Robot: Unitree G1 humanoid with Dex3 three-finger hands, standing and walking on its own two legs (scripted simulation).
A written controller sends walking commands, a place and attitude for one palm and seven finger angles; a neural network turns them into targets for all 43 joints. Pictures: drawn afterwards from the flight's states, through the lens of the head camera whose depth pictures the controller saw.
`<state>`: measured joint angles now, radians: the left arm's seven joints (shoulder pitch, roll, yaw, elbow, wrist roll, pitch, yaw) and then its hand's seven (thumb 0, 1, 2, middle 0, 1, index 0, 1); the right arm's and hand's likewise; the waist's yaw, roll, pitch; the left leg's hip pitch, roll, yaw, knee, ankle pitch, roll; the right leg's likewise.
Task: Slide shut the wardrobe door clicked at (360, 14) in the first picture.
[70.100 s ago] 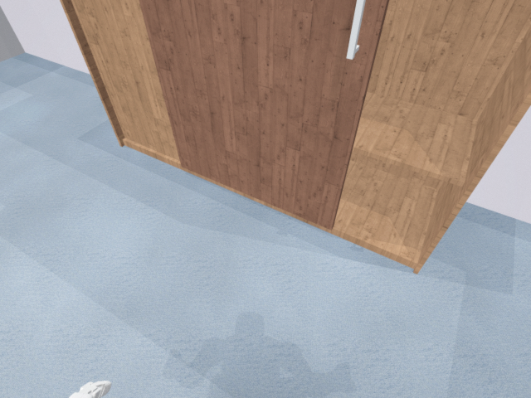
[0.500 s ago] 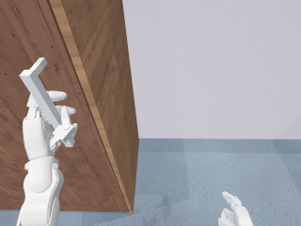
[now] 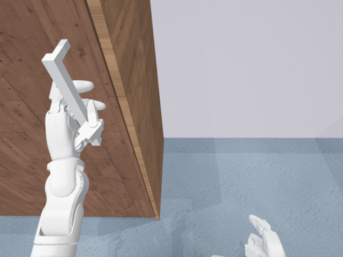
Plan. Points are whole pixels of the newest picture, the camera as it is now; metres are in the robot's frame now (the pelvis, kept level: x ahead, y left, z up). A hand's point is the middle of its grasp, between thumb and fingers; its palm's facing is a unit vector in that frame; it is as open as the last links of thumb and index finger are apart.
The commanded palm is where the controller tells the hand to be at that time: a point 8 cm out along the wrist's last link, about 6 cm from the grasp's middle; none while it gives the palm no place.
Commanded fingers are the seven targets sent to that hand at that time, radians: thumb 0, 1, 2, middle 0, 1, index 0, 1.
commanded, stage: stop walking and hold the door there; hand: left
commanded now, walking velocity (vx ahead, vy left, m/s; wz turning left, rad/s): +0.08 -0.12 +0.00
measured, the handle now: (82, 101) +0.35 +0.20 +0.20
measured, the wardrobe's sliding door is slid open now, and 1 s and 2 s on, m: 0.00 0.00 0.00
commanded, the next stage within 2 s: loosen the grip on the handle in 0.88 s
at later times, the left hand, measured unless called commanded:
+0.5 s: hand (97, 124) +0.31 +0.17 +0.18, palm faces +0.33 -0.94 -0.11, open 5.9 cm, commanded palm +0.28 +0.18 +0.17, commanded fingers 0.00 0.90 0.90 -0.45 -1.40 -0.45 -1.40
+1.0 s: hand (95, 123) +0.31 +0.17 +0.18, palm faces +0.32 -0.93 -0.18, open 6.0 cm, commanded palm +0.27 +0.21 +0.18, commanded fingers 0.00 0.66 0.78 -0.45 -1.40 -0.45 -1.40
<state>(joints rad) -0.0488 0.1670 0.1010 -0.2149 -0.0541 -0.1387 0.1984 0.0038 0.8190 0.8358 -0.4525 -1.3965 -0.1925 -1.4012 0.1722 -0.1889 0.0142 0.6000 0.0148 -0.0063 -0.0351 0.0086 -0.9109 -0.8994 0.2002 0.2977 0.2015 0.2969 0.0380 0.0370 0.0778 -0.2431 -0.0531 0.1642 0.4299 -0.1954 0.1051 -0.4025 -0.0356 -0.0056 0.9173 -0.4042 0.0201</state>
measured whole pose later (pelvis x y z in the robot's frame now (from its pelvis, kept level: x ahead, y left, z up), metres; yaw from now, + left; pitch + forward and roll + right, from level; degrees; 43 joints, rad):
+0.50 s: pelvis -0.02 -0.02 +0.01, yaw -2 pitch +0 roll +0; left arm -0.12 0.22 0.15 0.02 -0.08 -0.09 0.19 0.00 0.80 0.83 -0.45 -1.40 -0.21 -1.40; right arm 0.18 -0.26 0.02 0.64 0.02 -0.03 -0.08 0.01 -0.91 -0.90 0.20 0.30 0.20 0.30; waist 0.03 0.05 -0.04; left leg -0.23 0.00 0.17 0.36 -0.14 0.06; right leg -0.13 0.03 -0.01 0.39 -0.26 -0.03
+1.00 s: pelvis -0.01 -0.03 +0.01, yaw -2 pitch +0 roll +0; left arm -0.10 0.25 0.18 0.01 -0.05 -0.12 0.15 -0.02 0.75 0.82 -0.45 -1.40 -0.23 -1.40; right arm 0.21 -0.23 0.02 0.65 0.02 -0.03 -0.07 0.01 -0.91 -0.90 0.20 0.30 0.20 0.30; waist 0.04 0.06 -0.03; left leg -0.24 0.01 0.17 0.40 -0.16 0.06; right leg -0.11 0.05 -0.01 0.38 -0.26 -0.03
